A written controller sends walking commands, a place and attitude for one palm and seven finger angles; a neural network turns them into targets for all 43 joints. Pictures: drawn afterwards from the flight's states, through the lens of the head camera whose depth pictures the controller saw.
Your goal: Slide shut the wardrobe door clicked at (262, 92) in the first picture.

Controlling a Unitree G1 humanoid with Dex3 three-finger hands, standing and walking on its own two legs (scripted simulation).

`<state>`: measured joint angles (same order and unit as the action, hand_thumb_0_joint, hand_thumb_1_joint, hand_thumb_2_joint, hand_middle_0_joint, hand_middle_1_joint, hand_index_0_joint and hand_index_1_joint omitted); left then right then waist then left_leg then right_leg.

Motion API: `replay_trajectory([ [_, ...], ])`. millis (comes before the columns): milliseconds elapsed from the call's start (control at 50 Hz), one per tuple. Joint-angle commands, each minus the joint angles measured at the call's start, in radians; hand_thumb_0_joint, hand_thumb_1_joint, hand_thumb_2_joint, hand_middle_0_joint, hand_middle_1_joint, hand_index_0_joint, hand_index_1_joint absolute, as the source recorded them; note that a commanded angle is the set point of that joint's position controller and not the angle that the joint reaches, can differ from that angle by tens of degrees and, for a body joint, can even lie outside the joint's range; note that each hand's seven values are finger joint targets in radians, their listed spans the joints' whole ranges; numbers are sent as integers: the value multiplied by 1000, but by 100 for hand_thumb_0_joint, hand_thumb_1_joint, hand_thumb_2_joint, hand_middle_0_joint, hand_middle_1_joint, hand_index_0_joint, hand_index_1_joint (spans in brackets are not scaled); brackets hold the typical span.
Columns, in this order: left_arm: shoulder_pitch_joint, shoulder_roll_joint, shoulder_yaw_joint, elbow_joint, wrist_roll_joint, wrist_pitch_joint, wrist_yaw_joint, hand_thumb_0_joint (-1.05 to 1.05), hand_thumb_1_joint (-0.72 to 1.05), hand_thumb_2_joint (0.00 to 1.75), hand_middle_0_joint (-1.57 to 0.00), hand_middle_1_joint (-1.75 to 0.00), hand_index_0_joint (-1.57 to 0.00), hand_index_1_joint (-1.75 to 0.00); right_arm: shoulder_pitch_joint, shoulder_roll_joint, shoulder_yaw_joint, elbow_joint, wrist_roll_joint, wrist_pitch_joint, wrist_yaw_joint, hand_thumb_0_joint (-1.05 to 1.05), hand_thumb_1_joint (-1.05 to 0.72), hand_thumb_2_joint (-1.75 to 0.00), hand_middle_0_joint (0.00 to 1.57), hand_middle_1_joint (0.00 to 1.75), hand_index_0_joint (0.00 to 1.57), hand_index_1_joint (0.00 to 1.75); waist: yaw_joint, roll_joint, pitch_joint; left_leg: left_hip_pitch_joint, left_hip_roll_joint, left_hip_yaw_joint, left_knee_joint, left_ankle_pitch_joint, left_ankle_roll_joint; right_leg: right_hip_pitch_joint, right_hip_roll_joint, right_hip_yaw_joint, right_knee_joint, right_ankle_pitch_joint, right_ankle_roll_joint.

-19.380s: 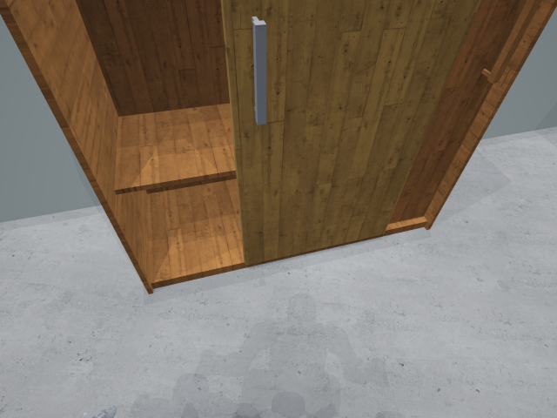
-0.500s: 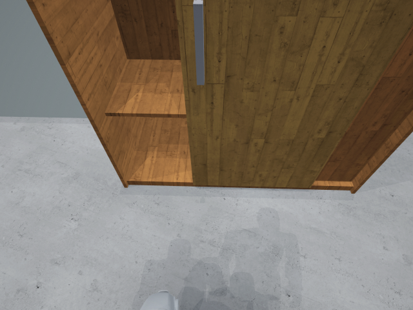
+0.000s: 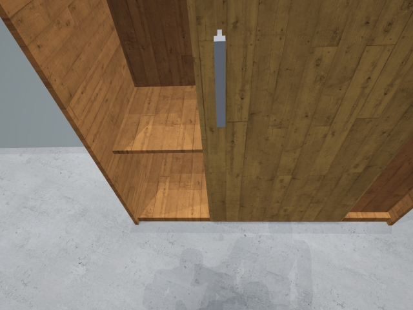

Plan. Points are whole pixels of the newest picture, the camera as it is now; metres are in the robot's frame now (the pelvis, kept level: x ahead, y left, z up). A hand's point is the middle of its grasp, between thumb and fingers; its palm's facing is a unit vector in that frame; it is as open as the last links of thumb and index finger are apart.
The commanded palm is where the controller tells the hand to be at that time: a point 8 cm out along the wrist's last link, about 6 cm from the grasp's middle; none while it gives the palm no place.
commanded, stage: shuffle to correct the standing spot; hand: right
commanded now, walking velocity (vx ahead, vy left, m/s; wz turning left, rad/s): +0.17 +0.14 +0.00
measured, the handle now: (220, 82) +0.59 +0.00 +0.12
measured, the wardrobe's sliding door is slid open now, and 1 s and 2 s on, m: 0.38 0.38 0.38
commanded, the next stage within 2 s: come to a stop and stand still in 0.24 s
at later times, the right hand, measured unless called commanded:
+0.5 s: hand (258, 298) +0.18 -0.09 -0.16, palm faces +0.04 +0.98 -0.21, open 7.3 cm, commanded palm none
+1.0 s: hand out of the picture +0.14 -0.10 -0.16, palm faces +0.03 +0.97 -0.24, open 7.4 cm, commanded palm none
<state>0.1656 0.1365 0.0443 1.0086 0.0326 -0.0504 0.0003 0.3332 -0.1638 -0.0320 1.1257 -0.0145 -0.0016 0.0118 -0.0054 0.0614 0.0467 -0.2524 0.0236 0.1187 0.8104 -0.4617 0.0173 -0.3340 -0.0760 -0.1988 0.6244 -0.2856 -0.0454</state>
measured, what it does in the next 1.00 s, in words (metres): walks ahead: left foot, then right foot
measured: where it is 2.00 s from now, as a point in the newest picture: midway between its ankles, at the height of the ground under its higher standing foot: outside the picture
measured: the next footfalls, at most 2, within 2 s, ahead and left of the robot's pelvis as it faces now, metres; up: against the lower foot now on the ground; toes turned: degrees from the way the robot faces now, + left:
left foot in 0.32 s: +0.18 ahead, +0.20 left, +0.00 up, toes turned +8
right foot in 0.64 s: +0.22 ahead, +0.01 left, +0.00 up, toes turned -5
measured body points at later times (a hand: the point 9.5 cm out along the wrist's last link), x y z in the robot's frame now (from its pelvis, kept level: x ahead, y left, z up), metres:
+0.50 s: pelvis +0.13 +0.09 +0.01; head +0.17 +0.10 +0.46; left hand +0.14 +0.33 -0.15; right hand +0.18 -0.14 -0.14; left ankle +0.14 +0.19 -0.72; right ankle +0.11 -0.02 -0.68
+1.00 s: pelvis +0.12 +0.09 +0.01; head +0.16 +0.10 +0.46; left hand +0.19 +0.31 -0.15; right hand +0.14 -0.15 -0.14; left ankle +0.04 +0.21 -0.71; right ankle +0.18 +0.01 -0.72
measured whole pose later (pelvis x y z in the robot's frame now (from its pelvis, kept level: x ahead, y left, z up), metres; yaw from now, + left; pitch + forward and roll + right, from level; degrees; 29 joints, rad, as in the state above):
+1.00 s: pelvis +0.12 +0.09 +0.01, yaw +0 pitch +1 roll -1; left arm 0.14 0.15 0.03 1.00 0.01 0.03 0.02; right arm 0.23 -0.17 -0.03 1.05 -0.02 0.04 -0.03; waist -0.01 0.01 0.07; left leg -0.19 0.04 0.02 0.62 -0.43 -0.01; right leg -0.33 0.04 -0.15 0.41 -0.12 -0.09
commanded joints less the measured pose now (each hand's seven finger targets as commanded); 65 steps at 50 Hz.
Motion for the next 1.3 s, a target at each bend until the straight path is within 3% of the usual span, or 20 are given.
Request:
replay_trajectory([
  [0,233,183,29,34,0,2,40,0,90,90,-20,-30,-20,-30,-111,-93,-28,-109,-14,-20,5,0,-90,-90,20,30,20,30,65,-209,58,-408,97,-142,398,69,-22,216,-380,425,-392,281,-135],
  [80,158,164,23,16,-3,-11,39,0,90,90,-20,-30,-20,-30,-45,-40,-25,-80,-9,7,17,0,-90,-90,20,30,20,30,10,-200,-5,-269,102,-91,209,159,-54,166,-267,172,-380,354,-79],
  [240,169,210,51,22,4,25,23,0,90,90,-20,-30,-20,-30,-67,-74,-22,-80,-11,-17,19,0,-90,-90,20,30,20,30,19,-208,-63,8,13,58,-306,277,-51,162,-196,97,-194,245,-7],
  [260,172,194,48,22,0,26,20,0,90,90,-20,-30,-20,-30,-10,-111,-31,-62,-11,-25,17,0,-90,-90,20,30,20,30,-9,-132,-89,122,26,34,-372,337,-42,111,-152,59,-90,194,23],
  [300,156,75,17,-16,-17,32,14,0,90,90,-20,-30,-20,-30,144,-269,-63,-19,-11,-33,-5,0,-90,-90,20,30,20,30,-77,317,-165,375,336,-305,-480,582,107,-217,15,-22,322,-352,72],
  [320,118,98,12,-27,-21,42,23,0,90,90,-20,-30,-20,-30,146,-260,-57,-26,-6,-24,-14,0,-90,-90,20,30,20,30,-93,248,-163,325,378,-329,-509,569,172,-239,-7,88,456,-418,58],
  [420,155,39,-14,51,-26,50,24,0,90,90,-20,-30,-20,-30,-78,-123,-17,-75,-7,-43,-42,0,-90,-90,20,30,20,30,14,52,-81,112,283,-119,-448,1015,138,-66,-31,139,295,-190,94],
  [560,121,77,7,20,-25,82,31,0,90,90,-20,-30,-20,-30,-71,-189,-49,-91,1,-5,-57,0,-90,-90,20,30,20,30,-12,53,-61,140,310,-181,-362,955,146,22,43,113,-36,-6,98],
  [620,135,118,21,4,-18,84,32,0,90,90,-20,-30,-20,-30,-96,-161,-50,-114,4,10,-56,0,-90,-90,20,30,20,30,8,11,-41,-12,242,-138,-307,672,77,174,-31,170,-148,333,55],
  [660,122,182,25,-23,-8,81,33,0,90,90,-20,-30,-20,-30,-93,-98,-33,-132,6,29,-60,0,-90,-90,20,30,20,30,7,-256,-46,-37,50,-8,-88,101,-17,142,-230,357,-278,665,-87],
  [680,81,177,19,-37,-9,79,38,0,90,90,-20,-30,-20,-30,-93,-95,-32,-127,3,41,-63,0,-90,-90,20,30,20,30,6,-293,-46,-43,9,-64,109,-126,-23,94,-249,392,-348,619,-147],
  [780,21,162,13,-70,-11,67,41,0,90,90,-20,-30,-20,-30,-44,-85,-34,-107,-8,45,-53,0,-90,-90,20,30,20,30,-16,-138,-102,-147,13,-136,260,-29,-33,181,-183,315,-334,399,-158],
  [900,65,172,23,-43,-13,67,34,0,90,90,-20,-30,-20,-30,-38,-67,-10,-113,-7,31,-50,0,-90,-90,20,30,20,30,16,-152,-144,-54,13,-91,-126,-51,-33,281,-178,343,-345,310,-148],
  [960,68,159,22,-27,-23,66,26,0,90,90,-20,-30,-20,-30,44,-71,-8,-79,-5,23,-57,0,-90,-90,20,30,20,30,-11,-134,-155,102,6,-63,-396,139,-21,216,-123,306,-335,186,-77],
  [980,67,136,19,-24,-28,66,22,0,90,90,-20,-30,-20,-30,66,-89,-8,-70,-7,15,-60,0,-90,-90,20,30,20,30,-13,-79,-131,154,35,-103,-496,206,-6,160,-76,273,-306,118,-30],
  [1020,55,78,6,-31,-32,69,14,0,90,90,-20,-30,-20,-30,11,-162,-11,-79,-8,-1,-61,0,-90,-90,20,30,20,30,8,132,-37,58,247,-319,-585,225,81,68,31,178,-202,13,53],
  [1060,49,75,2,-8,-15,66,9,0,90,90,-20,-30,-20,-30,-59,-137,-1,-87,-2,-18,-61,0,-90,-90,20,30,20,30,27,181,10,3,235,-293,-550,395,99,94,28,187,-178,84,52],
  [1120,86,90,-11,31,-22,51,20,0,90,90,-20,-30,-20,-30,-6,-103,12,-64,7,-29,-63,0,-90,-90,20,30,20,30,18,80,-34,74,158,-200,-456,616,32,163,-10,203,-223,282,36],
  [1200,105,99,-20,78,-25,63,22,0,90,90,-20,-30,-20,-30,18,-84,20,-35,7,-11,-62,0,-90,-90,20,30,20,30,15,-52,64,-25,110,-191,-549,139,23,185,-32,244,-280,146,25],
  [1280,135,90,-27,99,-21,72,26,0,90,90,-20,-30,-20,-30,51,-83,21,-11,7,-3,-57,0,-90,-90,20,30,20,30,12,-100,125,-53,93,-187,-573,11,26,137,-22,264,-332,8,28],
])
